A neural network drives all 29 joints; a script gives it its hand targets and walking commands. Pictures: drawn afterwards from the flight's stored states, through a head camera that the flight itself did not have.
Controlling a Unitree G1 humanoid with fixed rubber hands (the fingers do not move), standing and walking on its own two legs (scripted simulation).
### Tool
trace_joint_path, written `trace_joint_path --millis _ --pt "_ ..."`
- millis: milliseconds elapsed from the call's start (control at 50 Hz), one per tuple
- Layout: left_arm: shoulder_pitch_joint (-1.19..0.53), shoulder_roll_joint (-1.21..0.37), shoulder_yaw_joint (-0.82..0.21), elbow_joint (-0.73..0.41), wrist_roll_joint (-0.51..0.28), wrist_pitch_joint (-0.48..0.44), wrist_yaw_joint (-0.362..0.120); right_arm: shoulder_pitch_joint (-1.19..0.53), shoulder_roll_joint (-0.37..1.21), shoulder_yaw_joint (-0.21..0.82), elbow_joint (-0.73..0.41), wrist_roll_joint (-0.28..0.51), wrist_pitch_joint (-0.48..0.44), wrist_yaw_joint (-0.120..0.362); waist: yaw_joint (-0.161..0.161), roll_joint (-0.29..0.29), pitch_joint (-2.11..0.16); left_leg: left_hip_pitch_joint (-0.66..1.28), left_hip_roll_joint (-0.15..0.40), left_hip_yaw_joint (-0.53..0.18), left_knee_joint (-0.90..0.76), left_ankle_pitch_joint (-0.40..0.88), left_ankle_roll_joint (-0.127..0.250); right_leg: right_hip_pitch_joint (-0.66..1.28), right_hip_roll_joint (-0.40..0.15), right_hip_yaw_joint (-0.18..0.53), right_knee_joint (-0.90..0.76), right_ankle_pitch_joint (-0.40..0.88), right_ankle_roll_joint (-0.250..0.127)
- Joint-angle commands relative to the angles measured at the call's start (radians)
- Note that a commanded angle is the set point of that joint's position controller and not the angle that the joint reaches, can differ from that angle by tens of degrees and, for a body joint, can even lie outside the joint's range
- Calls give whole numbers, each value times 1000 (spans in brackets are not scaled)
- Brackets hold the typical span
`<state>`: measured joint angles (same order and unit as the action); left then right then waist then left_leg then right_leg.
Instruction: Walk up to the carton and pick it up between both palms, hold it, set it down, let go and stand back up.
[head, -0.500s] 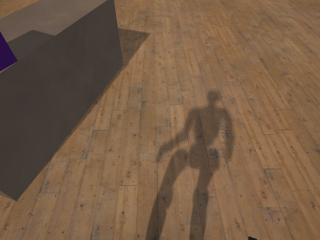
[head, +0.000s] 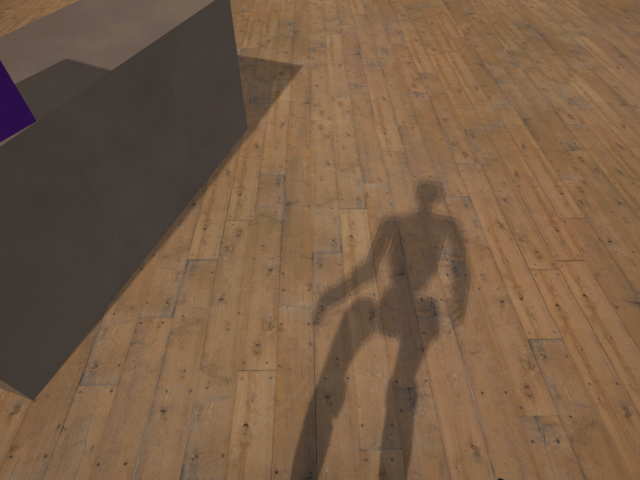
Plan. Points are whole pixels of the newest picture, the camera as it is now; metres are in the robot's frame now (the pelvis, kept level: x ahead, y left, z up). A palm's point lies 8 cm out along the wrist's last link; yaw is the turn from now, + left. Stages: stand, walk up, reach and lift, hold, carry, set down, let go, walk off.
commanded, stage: stand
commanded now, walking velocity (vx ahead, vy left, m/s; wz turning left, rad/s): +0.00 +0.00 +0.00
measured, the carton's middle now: out of the picture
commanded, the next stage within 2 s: none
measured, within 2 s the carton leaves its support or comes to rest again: neither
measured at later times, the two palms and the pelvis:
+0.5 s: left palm out of the picture +0.07 +0.25 -0.11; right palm out of the picture +0.07 -0.26 -0.11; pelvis +0.01 +0.00 +0.00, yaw +0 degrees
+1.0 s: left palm out of the picture +0.05 +0.25 -0.11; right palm out of the picture +0.05 -0.26 -0.11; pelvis +0.00 +0.00 +0.00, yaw +1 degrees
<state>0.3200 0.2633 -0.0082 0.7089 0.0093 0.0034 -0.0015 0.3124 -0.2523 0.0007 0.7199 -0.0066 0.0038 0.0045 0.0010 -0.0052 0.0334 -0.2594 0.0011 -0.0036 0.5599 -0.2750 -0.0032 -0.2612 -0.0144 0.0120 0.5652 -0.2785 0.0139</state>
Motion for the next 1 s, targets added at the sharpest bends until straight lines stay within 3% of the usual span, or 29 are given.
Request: trace_joint_path --millis 0,40,60,100,140,200,300,340,400,460,520,580,680,700,720,780,820,880,960,980 --pt "14 126 44 -68 -4 -26 6 17 -131 -42 -80 -3 -27 -6 -2 10 -25 -10 75 -81 -113 28 32 -18 -73 95 -123 26 -46" --pt "5 120 43 -65 2 -26 7 18 -133 -44 -77 -1 -29 -6 -6 13 -4 -11 82 -87 -121 44 31 -18 -69 91 -114 54 -42" --pt "4 119 42 -67 -1 -26 7 27 -132 -48 -76 -1 -30 -8 -8 -20 -25 -6 86 -100 -128 29 31 -13 -69 84 -116 47 -42" --pt "0 120 45 -64 -1 -28 8 18 -133 -46 -76 0 -30 -9 -5 -30 -13 -13 84 -90 -123 54 31 -6 -72 86 -114 71 -40" --pt "6 116 46 -52 1 -28 8 17 -126 -46 -69 2 -31 -9 0 24 -43 -6 87 -97 -126 83 37 31 -73 84 -100 96 -41" --pt "4 126 43 -50 -4 -26 10 25 -126 -44 -63 2 -31 -7 -1 -20 -33 -1 80 -87 -114 107 32 29 -73 73 -112 113 -39" --pt "16 114 43 -40 -2 -24 12 18 -134 -43 -56 6 -25 -12 3 31 3 -22 84 -88 -130 79 33 4 -69 85 -111 95 -35" --pt "18 124 42 -33 -2 -22 12 11 -143 -45 -50 4 -26 -12 -3 22 -3 -10 87 -94 -130 78 33 6 -67 79 -112 93 -33" --pt "7 125 46 -36 -7 -24 13 37 -131 -43 -48 3 -30 -9 -9 -41 -47 11 82 -81 -119 90 29 26 -71 76 -122 95 -43" --pt "7 119 43 -26 -3 -21 13 16 -135 -45 -36 -2 -25 -13 -6 25 -2 8 83 -82 -121 80 25 -2 -73 95 -131 84 -41" --pt "13 128 44 -15 -2 -22 13 25 -131 -44 -28 2 -27 -14 -2 17 4 -2 84 -92 -132 103 26 18 -70 82 -122 114 -34" --pt "12 121 41 -10 -4 -25 13 29 -131 -43 -21 1 -28 -14 2 -25 -16 14 87 -96 -127 125 32 30 -72 76 -126 127 -41" --pt "11 128 39 -1 -6 -22 16 23 -132 -43 -14 3 -25 -17 -1 26 -12 13 83 -85 -129 137 27 45 -76 80 -125 141 -37" --pt "18 121 41 5 -3 -20 15 26 -132 -45 -7 4 -25 -18 3 30 0 2 84 -88 -139 118 27 50 -75 75 -124 125 -34" --pt "24 122 39 -1 -6 -18 16 25 -133 -46 -6 7 -25 -17 5 -4 21 -1 82 -86 -139 99 24 15 -69 72 -137 102 -34" --pt "10 125 42 5 -2 -18 16 28 -128 -41 9 3 -22 -16 -5 11 43 -21 85 -99 -161 32 27 13 -72 85 -154 38 -37" --pt "13 125 40 5 -7 -20 15 42 -131 -44 7 3 -24 -14 -7 -22 26 -11 76 -94 -163 5 21 -2 -70 80 -164 -4 -38" --pt "10 124 43 14 -3 -22 15 27 -138 -49 13 -3 -25 -14 -3 -14 37 -11 75 -96 -159 0 21 -14 -69 80 -166 -3 -34" --pt "37 124 42 30 -2 -26 19 44 -131 -43 22 2 -26 -16 2 44 -12 1 80 -106 -163 14 28 24 -71 82 -153 29 -38" --pt "36 119 43 34 0 -26 19 35 -125 -44 27 1 -25 -17 6 33 -15 2 81 -105 -155 17 33 29 -75 88 -157 33 -39"
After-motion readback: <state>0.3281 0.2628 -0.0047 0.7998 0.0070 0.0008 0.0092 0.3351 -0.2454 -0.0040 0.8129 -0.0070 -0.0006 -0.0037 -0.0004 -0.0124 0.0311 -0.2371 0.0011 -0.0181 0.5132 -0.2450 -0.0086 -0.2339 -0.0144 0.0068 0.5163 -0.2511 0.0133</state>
